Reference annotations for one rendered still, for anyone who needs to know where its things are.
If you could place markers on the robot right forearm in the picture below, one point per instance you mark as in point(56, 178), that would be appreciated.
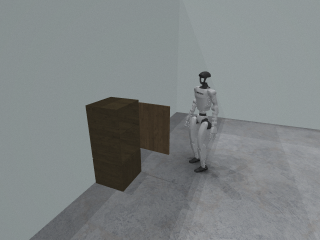
point(192, 110)

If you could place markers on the robot left shin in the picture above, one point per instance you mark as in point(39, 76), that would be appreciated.
point(202, 155)

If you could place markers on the robot left upper arm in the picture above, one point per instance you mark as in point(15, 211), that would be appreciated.
point(212, 94)

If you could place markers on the robot left forearm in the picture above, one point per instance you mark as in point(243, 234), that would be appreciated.
point(215, 116)

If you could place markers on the right robot thigh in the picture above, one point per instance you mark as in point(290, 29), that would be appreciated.
point(193, 129)

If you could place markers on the cupboard door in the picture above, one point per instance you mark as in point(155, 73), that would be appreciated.
point(154, 127)

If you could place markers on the robot right upper arm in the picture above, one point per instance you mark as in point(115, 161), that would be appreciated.
point(195, 90)

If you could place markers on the robot left hand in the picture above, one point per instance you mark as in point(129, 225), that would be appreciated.
point(213, 130)

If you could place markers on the robot right hand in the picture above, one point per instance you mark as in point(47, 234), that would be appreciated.
point(188, 118)

